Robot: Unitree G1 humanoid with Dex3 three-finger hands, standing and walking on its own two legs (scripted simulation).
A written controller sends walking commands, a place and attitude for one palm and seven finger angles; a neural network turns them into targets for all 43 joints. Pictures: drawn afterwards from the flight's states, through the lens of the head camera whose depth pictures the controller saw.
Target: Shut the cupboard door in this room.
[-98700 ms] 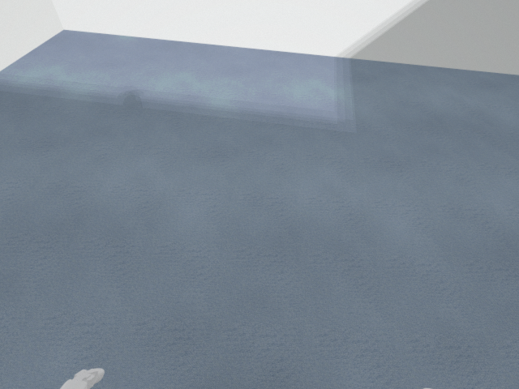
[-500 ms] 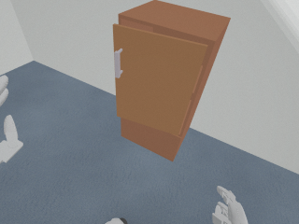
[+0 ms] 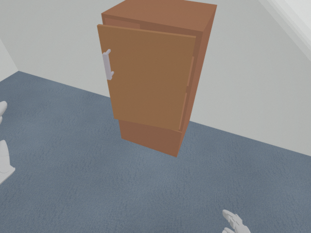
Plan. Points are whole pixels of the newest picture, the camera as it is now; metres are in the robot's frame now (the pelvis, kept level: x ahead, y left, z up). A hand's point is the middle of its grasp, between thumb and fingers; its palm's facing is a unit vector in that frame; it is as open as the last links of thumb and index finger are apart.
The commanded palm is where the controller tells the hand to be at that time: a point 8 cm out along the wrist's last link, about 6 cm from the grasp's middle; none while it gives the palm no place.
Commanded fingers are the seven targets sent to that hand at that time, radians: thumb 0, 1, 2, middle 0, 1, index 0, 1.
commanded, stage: stop stepping back and stand still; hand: left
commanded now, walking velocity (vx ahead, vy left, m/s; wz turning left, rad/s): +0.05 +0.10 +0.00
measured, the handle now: (109, 64) +0.85 +0.25 -0.01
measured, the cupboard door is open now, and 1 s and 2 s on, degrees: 8 8 8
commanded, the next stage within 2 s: let the arm hang, fingers relaxed in 0.76 s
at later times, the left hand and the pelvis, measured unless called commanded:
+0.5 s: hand (5, 146) +0.23 +0.29 +0.19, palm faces +0.46 -0.73 -0.51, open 7.4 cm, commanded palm +0.16 +0.32 +0.18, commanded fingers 0.00 0.90 0.90 -0.20 -0.30 -0.20 -0.30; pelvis +0.03 +0.02 +0.00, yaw +2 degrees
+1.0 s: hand (35, 198) +0.21 +0.31 -0.01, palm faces +0.14 -0.88 -0.45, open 7.4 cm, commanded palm none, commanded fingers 0.00 0.90 0.90 -0.20 -0.30 -0.20 -0.30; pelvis +0.00 +0.05 -0.01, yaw +2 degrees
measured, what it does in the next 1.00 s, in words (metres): steps on the spot: left foot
